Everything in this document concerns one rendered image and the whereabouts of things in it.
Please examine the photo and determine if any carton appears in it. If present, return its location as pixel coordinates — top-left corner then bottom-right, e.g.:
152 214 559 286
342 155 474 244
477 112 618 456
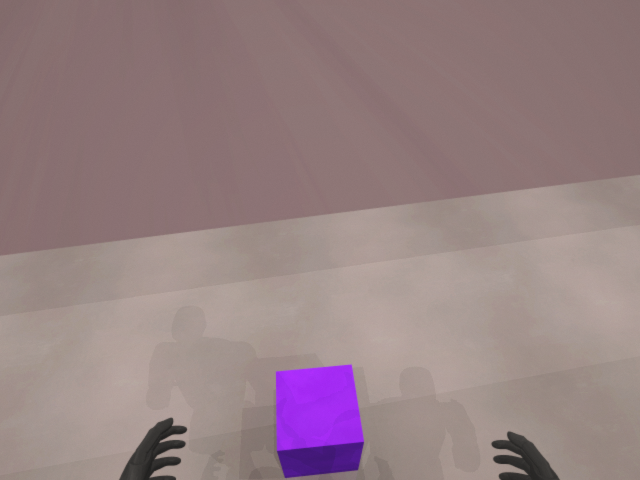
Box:
276 364 364 478

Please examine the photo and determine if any robot right hand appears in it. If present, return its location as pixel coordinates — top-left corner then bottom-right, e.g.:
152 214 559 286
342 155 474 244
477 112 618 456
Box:
491 431 560 480

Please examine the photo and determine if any robot left hand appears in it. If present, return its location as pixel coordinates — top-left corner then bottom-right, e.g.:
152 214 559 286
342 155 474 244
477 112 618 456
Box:
119 418 187 480

